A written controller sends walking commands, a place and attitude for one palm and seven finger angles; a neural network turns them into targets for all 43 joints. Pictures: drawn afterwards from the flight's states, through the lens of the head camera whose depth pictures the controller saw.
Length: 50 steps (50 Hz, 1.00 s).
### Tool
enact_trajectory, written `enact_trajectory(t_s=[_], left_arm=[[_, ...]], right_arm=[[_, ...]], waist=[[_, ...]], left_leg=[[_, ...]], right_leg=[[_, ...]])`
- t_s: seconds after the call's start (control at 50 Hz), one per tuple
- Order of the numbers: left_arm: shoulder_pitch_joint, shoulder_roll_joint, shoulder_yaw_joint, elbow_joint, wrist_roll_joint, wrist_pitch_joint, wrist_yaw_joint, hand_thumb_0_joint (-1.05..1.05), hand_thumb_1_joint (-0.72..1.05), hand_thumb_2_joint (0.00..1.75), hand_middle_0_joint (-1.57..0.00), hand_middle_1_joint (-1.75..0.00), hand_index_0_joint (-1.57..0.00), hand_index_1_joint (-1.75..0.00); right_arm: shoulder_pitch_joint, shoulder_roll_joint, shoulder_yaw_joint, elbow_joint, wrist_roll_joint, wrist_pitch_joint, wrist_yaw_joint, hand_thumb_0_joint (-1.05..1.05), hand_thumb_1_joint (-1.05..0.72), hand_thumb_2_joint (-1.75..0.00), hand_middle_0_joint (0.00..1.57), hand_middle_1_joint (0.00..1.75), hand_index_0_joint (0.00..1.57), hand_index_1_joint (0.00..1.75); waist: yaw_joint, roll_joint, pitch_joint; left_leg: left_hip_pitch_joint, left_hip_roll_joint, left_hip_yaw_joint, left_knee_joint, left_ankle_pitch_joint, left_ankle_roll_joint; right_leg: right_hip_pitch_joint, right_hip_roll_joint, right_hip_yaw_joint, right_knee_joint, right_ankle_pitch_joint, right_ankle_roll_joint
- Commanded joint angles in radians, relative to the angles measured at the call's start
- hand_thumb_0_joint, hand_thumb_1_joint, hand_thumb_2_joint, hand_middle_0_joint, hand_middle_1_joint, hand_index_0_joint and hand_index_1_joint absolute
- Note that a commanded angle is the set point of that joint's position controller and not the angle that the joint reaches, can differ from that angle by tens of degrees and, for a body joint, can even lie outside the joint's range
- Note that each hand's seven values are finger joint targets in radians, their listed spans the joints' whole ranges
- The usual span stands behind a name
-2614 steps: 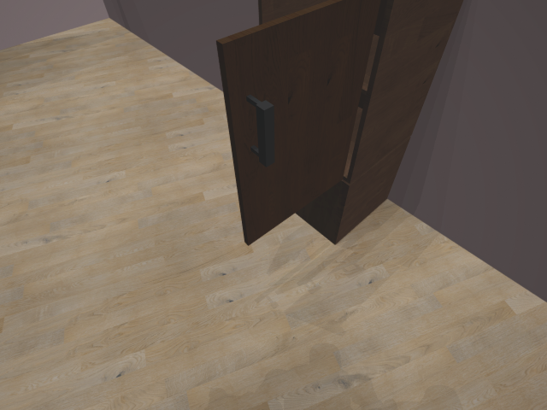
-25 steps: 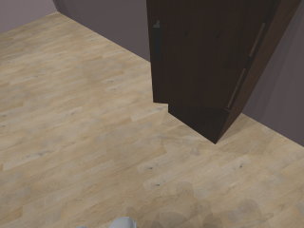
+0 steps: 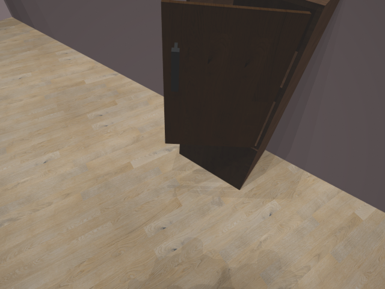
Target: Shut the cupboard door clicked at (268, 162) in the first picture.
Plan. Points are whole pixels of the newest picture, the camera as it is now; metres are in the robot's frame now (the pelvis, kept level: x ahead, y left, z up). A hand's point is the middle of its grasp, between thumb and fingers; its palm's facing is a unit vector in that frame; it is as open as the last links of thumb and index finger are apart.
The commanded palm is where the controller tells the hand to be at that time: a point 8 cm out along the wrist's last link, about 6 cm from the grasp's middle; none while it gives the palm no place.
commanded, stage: take the last steps up to it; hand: left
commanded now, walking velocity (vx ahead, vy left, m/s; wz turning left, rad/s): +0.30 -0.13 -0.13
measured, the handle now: (175, 67) +0.73 +0.10 +0.06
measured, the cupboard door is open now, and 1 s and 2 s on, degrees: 35 35 35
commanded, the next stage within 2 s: come to a stop and stand still in 0.62 s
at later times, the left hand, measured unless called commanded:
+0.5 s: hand out of the picture +0.15 +0.10 -0.19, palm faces +0.02 -0.98 -0.18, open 7.3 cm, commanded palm none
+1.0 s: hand (169, 223) +0.32 +0.07 -0.19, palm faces +0.00 -0.97 -0.22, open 7.3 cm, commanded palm none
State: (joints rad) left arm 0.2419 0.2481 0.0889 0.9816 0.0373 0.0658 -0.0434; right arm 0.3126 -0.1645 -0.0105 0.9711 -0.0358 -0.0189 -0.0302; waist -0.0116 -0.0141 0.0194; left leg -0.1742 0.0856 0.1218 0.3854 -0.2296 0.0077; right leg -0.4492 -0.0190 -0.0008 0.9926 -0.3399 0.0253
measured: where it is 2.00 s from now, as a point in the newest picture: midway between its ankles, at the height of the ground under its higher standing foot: outside the picture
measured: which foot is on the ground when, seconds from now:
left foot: down 0.00-0.20, up 0.22-0.56, down 0.58-1.00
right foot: up 0.00-0.18, down 0.20-0.58, up 0.60-0.86, down 0.88-1.00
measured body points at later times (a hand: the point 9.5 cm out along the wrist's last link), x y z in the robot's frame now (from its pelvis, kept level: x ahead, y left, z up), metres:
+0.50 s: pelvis +0.14 -0.08 -0.01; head +0.16 -0.07 +0.44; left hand +0.15 +0.15 -0.17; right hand +0.18 -0.32 -0.16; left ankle +0.21 +0.03 -0.72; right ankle +0.07 -0.18 -0.75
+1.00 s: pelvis +0.27 -0.11 -0.02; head +0.30 -0.12 +0.43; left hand +0.32 +0.12 -0.17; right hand +0.29 -0.34 -0.18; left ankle +0.26 +0.02 -0.75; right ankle +0.30 -0.24 -0.75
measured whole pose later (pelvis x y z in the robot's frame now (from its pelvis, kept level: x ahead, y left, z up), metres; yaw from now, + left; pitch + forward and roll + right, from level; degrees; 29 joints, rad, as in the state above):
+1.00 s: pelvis +0.27 -0.11 -0.02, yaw +0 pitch +0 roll +1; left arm 0.20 0.17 0.03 1.05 0.03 0.02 0.02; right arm 0.24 -0.17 -0.04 1.05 0.00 0.03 -0.02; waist -0.02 0.01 0.06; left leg -0.22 0.05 0.09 0.56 -0.31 -0.02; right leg -0.30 -0.05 -0.02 0.56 -0.25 0.02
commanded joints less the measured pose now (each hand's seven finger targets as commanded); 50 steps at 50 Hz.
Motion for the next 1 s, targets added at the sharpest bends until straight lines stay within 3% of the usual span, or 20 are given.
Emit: enact_trajectory(t_s=[0.0, 0.1, 0.14, 0.16, 0.18, 0.2, 0.24, 0.32, 0.46, 0.52, 0.54, 0.56, 0.58, 0.64, 0.72, 0.8, 0.86, 0.9, 0.94, 0.98], left_arm=[[-0.137, 0.023, -0.01, -0.107, -0.005, -0.039, -0.014, 0.0, 0.9, 0.9, -0.2, -0.3, -0.2, -0.3], [-0.119, 0.021, -0.012, -0.085, -0.009, -0.055, -0.015, 0.0, 0.9, 0.9, -0.2, -0.3, -0.2, -0.3], [0.01, 0.041, -0.001, -0.029, -0.008, -0.065, -0.009, 0.0, 0.9, 0.9, -0.2, -0.3, -0.2, -0.3], [0.102, 0.088, 0.009, 0.007, -0.006, -0.077, 0.001, 0.0, 0.9, 0.9, -0.2, -0.3, -0.2, -0.3], [0.215, 0.19, 0.03, 0.044, -0.001, -0.092, 0.019, 0.0, 0.9, 0.9, -0.2, -0.3, -0.2, -0.3], [0.25, 0.217, 0.031, 0.059, -0.016, -0.088, 0.035, 0.0, 0.9, 0.9, -0.2, -0.3, -0.2, -0.3], [0.115, 0.156, 0.014, 0.028, -0.017, -0.091, 0.046, 0.0, 0.9, 0.9, -0.2, -0.3, -0.2, -0.3], [0.017, 0.047, -0.017, 0.018, -0.015, -0.115, 0.053, 0.0, 0.9, 0.9, -0.2, -0.3, -0.2, -0.3], [0.08, 0.056, -0.021, 0.075, -0.015, -0.132, 0.056, 0.0, 0.9, 0.9, -0.2, -0.3, -0.2, -0.3], [0.069, 0.048, -0.02, 0.082, -0.027, -0.125, 0.055, 0.0, 0.9, 0.9, -0.2, -0.3, -0.2, -0.3], [0.099, 0.017, -0.024, 0.072, -0.031, -0.121, 0.054, 0.0, 0.9, 0.9, -0.2, -0.3, -0.2, -0.3], [0.132, -0.025, -0.037, 0.057, -0.039, -0.119, 0.05, 0.0, 0.9, 0.9, -0.2, -0.3, -0.2, -0.3], [0.094, -0.001, -0.039, 0.036, -0.028, -0.115, 0.051, 0.0, 0.9, 0.9, -0.2, -0.3, -0.2, -0.3], [0.038, -0.004, -0.029, 0.04, -0.012, -0.096, 0.042, 0.0, 0.9, 0.9, -0.2, -0.3, -0.2, -0.3], [0.094, -0.067, -0.039, 0.052, -0.013, -0.075, 0.039, 0.0, 0.9, 0.9, -0.2, -0.3, -0.2, -0.3], [0.146, -0.054, -0.047, 0.072, -0.015, -0.07, 0.056, 0.0, 0.9, 0.9, -0.2, -0.3, -0.2, -0.3], [0.088, 0.085, -0.032, 0.051, -0.007, -0.077, 0.067, 0.0, 0.9, 0.9, -0.2, -0.3, -0.2, -0.3], [0.019, 0.112, -0.025, 0.023, -0.01, -0.06, 0.066, 0.0, 0.9, 0.9, -0.2, -0.3, -0.2, -0.3], [0.02, 0.107, -0.019, 0.028, -0.015, -0.064, 0.075, 0.0, 0.9, 0.9, -0.2, -0.3, -0.2, -0.3], [0.041, 0.116, -0.012, 0.033, -0.016, -0.062, 0.084, 0.0, 0.9, 0.9, -0.2, -0.3, -0.2, -0.3]], right_arm=[[0.117, -0.214, -0.068, 0.006, -0.005, -0.02, -0.009, 0.0, -0.9, -0.9, 0.2, 0.3, 0.2, 0.3], [0.08, -0.231, -0.078, 0.027, -0.007, -0.016, 0.004, 0.0, -0.9, -0.9, 0.2, 0.3, 0.2, 0.3], [0.056, -0.221, -0.075, 0.034, -0.001, -0.012, 0.008, 0.0, -0.9, -0.9, 0.2, 0.3, 0.2, 0.3], [0.045, -0.193, -0.068, 0.034, 0.009, -0.014, 0.016, 0.0, -0.9, -0.9, 0.2, 0.3, 0.2, 0.3], [0.021, -0.108, -0.046, 0.005, 0.022, -0.018, 0.024, 0.0, -0.9, -0.9, 0.2, 0.3, 0.2, 0.3], [-0.047, -0.121, -0.042, -0.029, 0.016, -0.009, 0.026, 0.0, -0.9, -0.9, 0.2, 0.3, 0.2, 0.3], [-0.037, -0.115, -0.055, -0.006, 0.013, -0.005, 0.027, 0.0, -0.9, -0.9, 0.2, 0.3, 0.2, 0.3], [0.021, -0.082, -0.051, 0.031, 0.0, 0.003, 0.037, 0.0, -0.9, -0.9, 0.2, 0.3, 0.2, 0.3], [-0.051, -0.054, -0.038, -0.007, 0.008, -0.015, 0.043, 0.0, -0.9, -0.9, 0.2, 0.3, 0.2, 0.3], [0.07, -0.096, -0.045, 0.042, 0.002, -0.032, 0.033, 0.0, -0.9, -0.9, 0.2, 0.3, 0.2, 0.3], [0.169, -0.163, -0.056, 0.066, -0.006, -0.041, 0.023, 0.0, -0.9, -0.9, 0.2, 0.3, 0.2, 0.3], [0.247, -0.251, -0.075, 0.079, -0.014, -0.039, 0.012, 0.0, -0.9, -0.9, 0.2, 0.3, 0.2, 0.3], [0.234, -0.262, -0.073, 0.073, -0.005, -0.024, 0.003, 0.0, -0.9, -0.9, 0.2, 0.3, 0.2, 0.3], [0.046, -0.158, -0.045, 0.02, 0.004, -0.024, -0.001, 0.0, -0.9, -0.9, 0.2, 0.3, 0.2, 0.3], [-0.033, -0.132, -0.04, 0.01, 0.002, -0.027, -0.005, 0.0, -0.9, -0.9, 0.2, 0.3, 0.2, 0.3], [-0.088, -0.125, -0.03, 0.025, 0.022, -0.005, -0.009, 0.0, -0.9, -0.9, 0.2, 0.3, 0.2, 0.3], [-0.035, -0.074, -0.035, 0.033, 0.036, 0.021, 0.006, 0.0, -0.9, -0.9, 0.2, 0.3, 0.2, 0.3], [0.001, -0.066, -0.042, 0.049, 0.031, 0.04, 0.012, 0.0, -0.9, -0.9, 0.2, 0.3, 0.2, 0.3], [0.009, -0.09, -0.049, 0.057, 0.028, 0.048, 0.004, 0.0, -0.9, -0.9, 0.2, 0.3, 0.2, 0.3], [-0.01, -0.098, -0.054, 0.04, 0.029, 0.055, 0.002, 0.0, -0.9, -0.9, 0.2, 0.3, 0.2, 0.3]], waist=[[-0.064, 0.173, 0.03], [-0.036, 0.187, 0.024], [0.026, 0.114, -0.019], [0.075, 0.002, -0.046], [0.123, -0.279, -0.077], [0.14, -0.274, -0.035], [0.069, -0.193, 0.054], [-0.019, -0.074, 0.072], [-0.01, -0.074, 0.037], [-0.073, 0.0, -0.011], [-0.099, 0.12, -0.085], [-0.105, 0.31, -0.138], [-0.103, 0.231, -0.115], [-0.035, 0.144, 0.081], [0.016, 0.109, 0.008], [0.052, 0.074, -0.036], [0.011, -0.082, -0.007], [-0.016, 0.015, 0.038], [-0.001, -0.143, -0.04], [0.026, -0.221, -0.057]], left_leg=[[0.132, 0.254, -0.217, -0.216, -0.095, 0.121], [0.036, 0.249, -0.152, -0.146, -0.052, 0.109], [-0.068, 0.189, -0.082, -0.018, -0.063, 0.061], [-0.201, 0.123, -0.016, 0.127, -0.098, 0.025], [-0.43, -0.014, 0.093, 0.402, -0.302, -0.023], [-0.484, -0.019, -0.003, 0.601, -0.426, -0.012], [-0.516, 0.031, -0.081, 0.72, -0.274, -0.004], [-0.386, 0.05, -0.069, 0.648, -0.118, -0.027], [-0.288, 0.001, -0.025, 0.289, -0.033, -0.016], [0.007, -0.05, -0.008, 0.116, 0.114, -0.002], [0.181, 0.077, -0.192, 0.064, 0.201, 0.054], [0.324, 0.309, -0.494, -0.036, 0.277, 0.17], [0.273, 0.377, -0.573, -0.101, 0.201, 0.239], [-0.045, 0.293, -0.416, -0.193, -0.024, 0.191], [-0.087, 0.199, -0.185, -0.146, 0.168, 0.153], [-0.097, 0.12, -0.094, 0.0, 0.275, 0.091], [-0.108, -0.033, -0.041, 0.104, -0.071, -0.015], [-0.032, -0.049, -0.05, 0.122, -0.033, -0.017], [-0.033, -0.035, -0.038, 0.203, 0.058, -0.027], [-0.129, -0.069, -0.044, 0.33, -0.204, -0.043]], right_leg=[[-0.139, -0.036, -0.018, -0.144, 0.022, -0.005], [0.076, -0.017, -0.075, -0.385, 0.018, -0.02], [0.315, 0.025, -0.106, -0.535, 0.127, -0.033], [0.496, -0.034, -0.026, -0.613, 0.075, -0.062], [0.65, -0.267, 0.304, -0.731, -0.111, -0.158], [0.549, -0.369, 0.445, -0.832, -0.178, -0.225], [0.397, -0.325, 0.382, -0.86, -0.278, -0.24], [0.261, -0.243, 0.108, -0.835, 0.079, -0.219], [0.381, -0.221, 0.058, -0.744, 0.402, -0.221], [0.283, -0.148, -0.006, -0.52, 0.459, -0.167], [0.162, -0.07, -0.049, -0.317, 0.328, -0.117], [-0.036, 0.043, -0.124, -0.053, -0.13, -0.07], [-0.088, 0.036, -0.036, 0.115, -0.271, -0.08], [-0.096, -0.065, 0.025, 0.159, -0.112, -0.062], [0.083, -0.057, -0.025, -0.152, -0.044, -0.032], [0.28, -0.011, -0.064, -0.492, 0.224, -0.003], [0.227, -0.208, 0.183, -0.616, 0.502, -0.102], [0.122, -0.227, 0.176, -0.606, 0.453, -0.124], [0.229, -0.229, 0.169, -0.559, 0.729, -0.134], [0.334, -0.293, 0.2, -0.564, 0.994, -0.194]])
